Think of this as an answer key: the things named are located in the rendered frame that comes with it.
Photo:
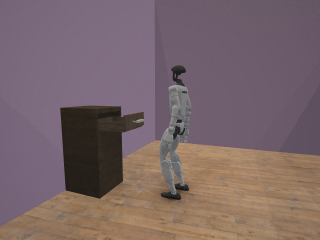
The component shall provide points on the drawer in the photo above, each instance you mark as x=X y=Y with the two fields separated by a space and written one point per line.
x=121 y=124

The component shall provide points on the robot left upper arm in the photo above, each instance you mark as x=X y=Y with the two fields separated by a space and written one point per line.
x=173 y=90

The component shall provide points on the right robot forearm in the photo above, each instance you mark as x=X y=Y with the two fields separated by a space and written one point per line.
x=186 y=119

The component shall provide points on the cabinet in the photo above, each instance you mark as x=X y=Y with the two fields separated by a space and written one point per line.
x=93 y=158

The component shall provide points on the robot right upper arm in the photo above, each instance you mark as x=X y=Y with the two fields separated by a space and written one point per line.
x=188 y=104

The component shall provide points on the right robot thigh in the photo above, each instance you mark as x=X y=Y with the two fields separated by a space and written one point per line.
x=173 y=155

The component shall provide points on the left robot forearm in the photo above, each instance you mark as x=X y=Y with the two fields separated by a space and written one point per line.
x=174 y=118

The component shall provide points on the right robot hand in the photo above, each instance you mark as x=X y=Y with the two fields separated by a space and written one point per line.
x=185 y=134

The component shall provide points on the humanoid robot head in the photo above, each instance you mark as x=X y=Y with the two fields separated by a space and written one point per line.
x=178 y=70

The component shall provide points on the left robot hand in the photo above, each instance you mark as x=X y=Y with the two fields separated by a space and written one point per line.
x=168 y=138

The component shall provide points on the handle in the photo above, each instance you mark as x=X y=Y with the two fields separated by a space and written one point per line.
x=139 y=120

